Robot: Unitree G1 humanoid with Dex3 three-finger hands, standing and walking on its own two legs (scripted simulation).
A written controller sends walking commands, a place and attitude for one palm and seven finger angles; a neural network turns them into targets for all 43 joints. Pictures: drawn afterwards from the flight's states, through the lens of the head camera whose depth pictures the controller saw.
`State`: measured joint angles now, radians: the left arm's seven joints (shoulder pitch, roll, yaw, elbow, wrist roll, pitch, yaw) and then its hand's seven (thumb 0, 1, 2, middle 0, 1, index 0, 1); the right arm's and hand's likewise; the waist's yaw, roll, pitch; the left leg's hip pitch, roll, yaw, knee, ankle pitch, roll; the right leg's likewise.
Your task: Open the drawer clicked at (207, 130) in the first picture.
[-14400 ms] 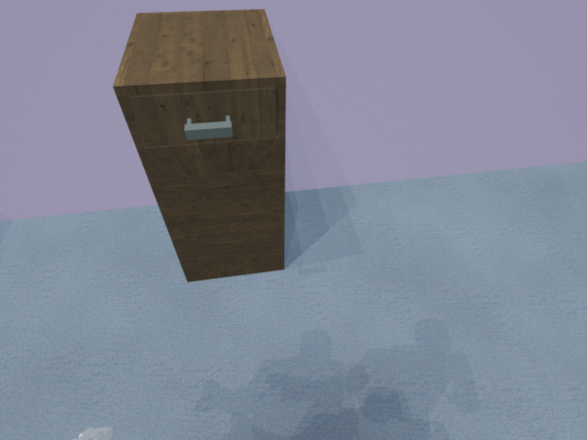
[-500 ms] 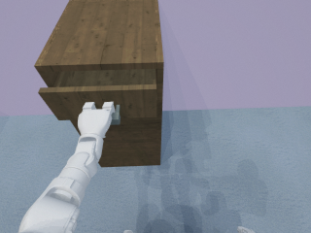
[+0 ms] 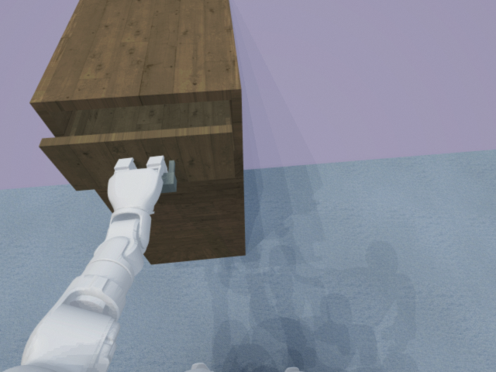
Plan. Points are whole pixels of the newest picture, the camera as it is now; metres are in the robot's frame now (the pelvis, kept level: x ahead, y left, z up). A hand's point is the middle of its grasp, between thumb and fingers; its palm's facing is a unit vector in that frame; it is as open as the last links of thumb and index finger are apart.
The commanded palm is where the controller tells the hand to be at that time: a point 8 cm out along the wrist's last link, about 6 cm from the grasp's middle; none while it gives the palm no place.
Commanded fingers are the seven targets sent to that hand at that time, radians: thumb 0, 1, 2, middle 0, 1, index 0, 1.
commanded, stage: pull the drawer open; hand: left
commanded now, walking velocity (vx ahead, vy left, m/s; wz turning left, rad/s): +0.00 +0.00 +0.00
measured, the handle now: (146, 175) +0.47 +0.19 +0.00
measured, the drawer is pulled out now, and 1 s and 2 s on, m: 0.08 0.17 0.30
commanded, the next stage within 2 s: open the thumb to release the handle in 1.74 s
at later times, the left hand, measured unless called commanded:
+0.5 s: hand (144, 223) +0.38 +0.18 -0.02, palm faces -0.02 -0.04 -1.00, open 6.1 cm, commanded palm +0.36 +0.18 +0.04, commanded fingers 0.00 0.90 0.90 -0.40 -1.35 -0.40 -1.35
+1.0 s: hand (143, 247) +0.33 +0.17 -0.02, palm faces -0.02 -0.11 -0.99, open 6.0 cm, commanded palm +0.28 +0.18 +0.04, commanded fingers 0.00 0.90 0.90 -0.40 -1.35 -0.40 -1.35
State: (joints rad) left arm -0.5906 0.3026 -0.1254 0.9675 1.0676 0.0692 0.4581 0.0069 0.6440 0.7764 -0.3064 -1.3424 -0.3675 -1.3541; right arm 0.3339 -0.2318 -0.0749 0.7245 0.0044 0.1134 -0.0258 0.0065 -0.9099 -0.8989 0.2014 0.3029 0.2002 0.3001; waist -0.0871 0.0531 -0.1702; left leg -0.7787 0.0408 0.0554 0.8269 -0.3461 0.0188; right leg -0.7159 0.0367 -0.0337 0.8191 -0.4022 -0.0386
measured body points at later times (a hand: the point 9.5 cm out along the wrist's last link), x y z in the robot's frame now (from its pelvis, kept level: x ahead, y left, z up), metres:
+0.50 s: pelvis +0.03 +0.01 +0.00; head +0.08 -0.01 +0.45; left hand +0.38 +0.18 +0.04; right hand +0.20 -0.23 -0.12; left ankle +0.02 +0.11 -0.70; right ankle -0.01 -0.10 -0.70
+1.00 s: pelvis +0.03 -0.01 +0.01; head +0.07 -0.03 +0.46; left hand +0.33 +0.18 +0.04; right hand +0.12 -0.28 -0.12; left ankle +0.02 +0.11 -0.70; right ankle -0.01 -0.10 -0.70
